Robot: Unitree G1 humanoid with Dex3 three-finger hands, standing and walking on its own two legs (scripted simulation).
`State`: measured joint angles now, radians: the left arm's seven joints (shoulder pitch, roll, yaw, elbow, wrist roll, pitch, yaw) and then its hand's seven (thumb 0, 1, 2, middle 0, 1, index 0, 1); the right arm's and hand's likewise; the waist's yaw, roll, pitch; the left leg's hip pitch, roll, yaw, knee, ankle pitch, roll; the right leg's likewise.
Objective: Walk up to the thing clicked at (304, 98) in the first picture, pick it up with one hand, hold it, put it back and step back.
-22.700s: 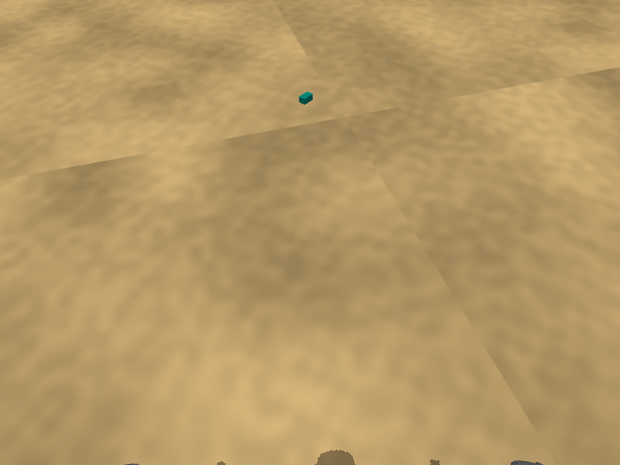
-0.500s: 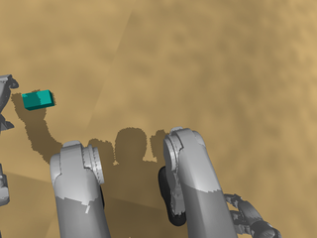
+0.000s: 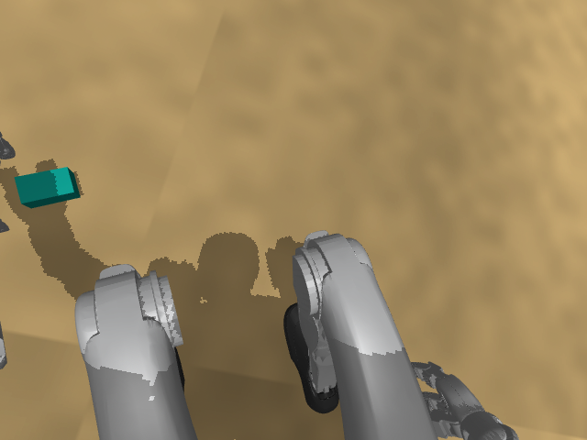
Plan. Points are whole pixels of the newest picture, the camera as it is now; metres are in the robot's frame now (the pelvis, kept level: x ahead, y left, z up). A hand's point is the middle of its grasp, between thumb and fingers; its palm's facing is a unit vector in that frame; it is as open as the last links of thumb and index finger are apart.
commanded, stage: rise first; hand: left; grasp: from above
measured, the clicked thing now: (48, 187) +0.47 +0.31 -0.30
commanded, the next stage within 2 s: approach in 0.84 s
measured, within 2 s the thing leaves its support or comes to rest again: neither
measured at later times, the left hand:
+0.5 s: hand out of the picture +0.42 +0.35 -0.17, palm faces -0.44 -0.11 -0.89, open 10.6 cm
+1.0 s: hand out of the picture +0.42 +0.35 -0.18, palm faces -0.44 -0.10 -0.89, open 10.3 cm
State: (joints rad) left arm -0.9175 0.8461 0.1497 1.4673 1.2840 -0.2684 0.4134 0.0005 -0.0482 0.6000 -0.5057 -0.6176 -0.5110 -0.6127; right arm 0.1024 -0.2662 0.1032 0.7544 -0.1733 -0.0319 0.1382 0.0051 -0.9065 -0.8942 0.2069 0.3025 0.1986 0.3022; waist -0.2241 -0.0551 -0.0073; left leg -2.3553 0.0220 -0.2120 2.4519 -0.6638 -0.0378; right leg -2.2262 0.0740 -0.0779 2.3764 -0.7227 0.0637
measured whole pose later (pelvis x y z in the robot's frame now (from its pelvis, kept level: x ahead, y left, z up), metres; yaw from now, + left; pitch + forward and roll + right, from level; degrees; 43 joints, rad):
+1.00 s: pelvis +0.00 +0.00 +0.00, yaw +0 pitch +32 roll -10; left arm -0.91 0.85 0.15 1.47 1.29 -0.28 0.42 0.00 0.05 0.51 -0.62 -0.50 -0.61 -0.50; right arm 0.11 -0.27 0.11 0.75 -0.17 -0.04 0.14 0.01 -0.91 -0.89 0.21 0.30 0.20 0.30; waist -0.23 -0.06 -0.01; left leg -2.36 0.02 -0.21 2.45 -0.66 -0.04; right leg -2.23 0.07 -0.08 2.37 -0.72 0.06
